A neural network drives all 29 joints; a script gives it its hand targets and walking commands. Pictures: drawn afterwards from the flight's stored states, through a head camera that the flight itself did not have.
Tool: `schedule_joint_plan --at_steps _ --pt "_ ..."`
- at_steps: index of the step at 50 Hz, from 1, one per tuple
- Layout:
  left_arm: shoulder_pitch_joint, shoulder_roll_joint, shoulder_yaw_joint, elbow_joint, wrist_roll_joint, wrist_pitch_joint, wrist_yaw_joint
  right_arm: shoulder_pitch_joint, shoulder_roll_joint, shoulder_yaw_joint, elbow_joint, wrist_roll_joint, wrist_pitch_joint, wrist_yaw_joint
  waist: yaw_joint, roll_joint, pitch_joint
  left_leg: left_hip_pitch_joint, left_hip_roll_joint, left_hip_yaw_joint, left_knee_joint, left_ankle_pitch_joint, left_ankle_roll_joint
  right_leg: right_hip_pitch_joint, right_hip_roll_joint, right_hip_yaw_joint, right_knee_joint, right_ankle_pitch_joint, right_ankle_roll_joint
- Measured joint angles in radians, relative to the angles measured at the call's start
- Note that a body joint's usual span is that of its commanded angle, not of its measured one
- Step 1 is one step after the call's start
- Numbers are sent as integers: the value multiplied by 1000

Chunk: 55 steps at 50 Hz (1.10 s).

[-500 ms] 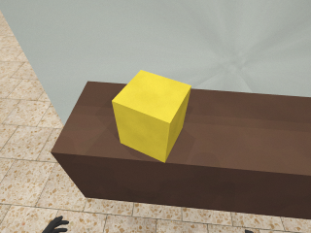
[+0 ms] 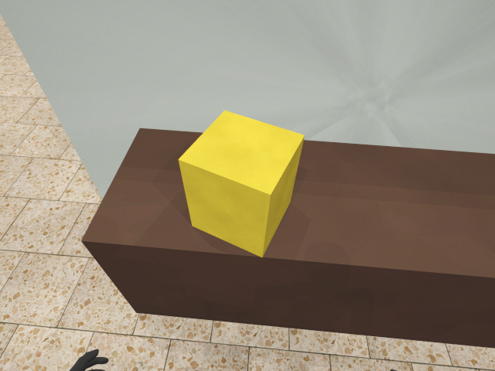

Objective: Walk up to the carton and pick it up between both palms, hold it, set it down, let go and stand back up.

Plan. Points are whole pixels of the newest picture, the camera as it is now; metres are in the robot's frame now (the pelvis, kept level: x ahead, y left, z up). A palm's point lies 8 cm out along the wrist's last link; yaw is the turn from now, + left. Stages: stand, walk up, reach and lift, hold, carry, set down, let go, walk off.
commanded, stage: stand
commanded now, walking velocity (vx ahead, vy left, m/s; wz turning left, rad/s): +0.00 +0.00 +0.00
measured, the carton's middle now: (243, 184) +0.56 +0.01 -0.09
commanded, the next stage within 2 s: walk up in 1.50 s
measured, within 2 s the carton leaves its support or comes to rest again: neither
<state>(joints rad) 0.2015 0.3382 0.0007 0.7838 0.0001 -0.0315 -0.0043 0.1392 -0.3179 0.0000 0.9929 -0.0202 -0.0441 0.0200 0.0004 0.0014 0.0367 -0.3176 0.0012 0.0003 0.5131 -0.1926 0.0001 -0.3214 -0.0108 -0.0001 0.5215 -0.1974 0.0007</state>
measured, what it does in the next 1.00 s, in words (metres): stands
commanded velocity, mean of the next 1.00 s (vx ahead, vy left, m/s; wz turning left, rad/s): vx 0.00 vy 0.00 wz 0.00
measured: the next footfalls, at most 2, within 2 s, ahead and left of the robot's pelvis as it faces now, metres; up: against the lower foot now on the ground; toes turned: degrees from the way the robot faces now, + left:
none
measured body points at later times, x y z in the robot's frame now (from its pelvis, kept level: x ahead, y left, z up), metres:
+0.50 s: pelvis +0.00 +0.00 +0.00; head +0.01 +0.00 +0.45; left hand +0.12 +0.29 -0.10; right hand +0.10 -0.28 -0.13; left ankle +0.05 +0.12 -0.73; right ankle +0.05 -0.12 -0.73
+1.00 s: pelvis +0.00 +0.00 +0.00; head +0.01 +0.00 +0.45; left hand +0.13 +0.29 -0.10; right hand +0.10 -0.28 -0.13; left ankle +0.05 +0.12 -0.73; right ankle +0.05 -0.12 -0.73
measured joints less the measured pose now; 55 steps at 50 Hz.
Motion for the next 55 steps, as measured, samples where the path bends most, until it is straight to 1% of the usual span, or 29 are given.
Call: schedule_joint_plan --at_steps 55 --pt "0 0 0 19 0 -3 -1 0 0 0 27 0 -2 3 0 0 -38 0 0 0 -12 3 0 1 0 0 -13 4 0"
